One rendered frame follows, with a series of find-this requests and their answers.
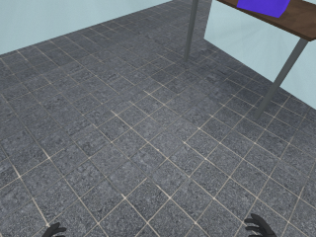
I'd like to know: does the right robot hand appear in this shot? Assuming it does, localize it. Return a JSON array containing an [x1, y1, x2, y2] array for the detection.
[[244, 213, 277, 237]]

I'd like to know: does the table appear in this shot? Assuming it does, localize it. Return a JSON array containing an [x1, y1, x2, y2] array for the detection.
[[183, 0, 316, 119]]

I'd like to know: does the left robot hand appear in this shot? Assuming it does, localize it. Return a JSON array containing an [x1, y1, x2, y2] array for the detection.
[[41, 222, 67, 237]]

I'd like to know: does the carton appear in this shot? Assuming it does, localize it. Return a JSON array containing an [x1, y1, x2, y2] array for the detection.
[[236, 0, 290, 18]]

